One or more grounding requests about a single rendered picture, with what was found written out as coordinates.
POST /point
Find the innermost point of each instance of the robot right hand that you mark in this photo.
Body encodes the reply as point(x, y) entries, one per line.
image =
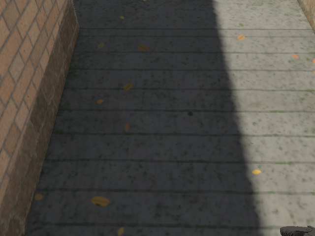
point(297, 231)

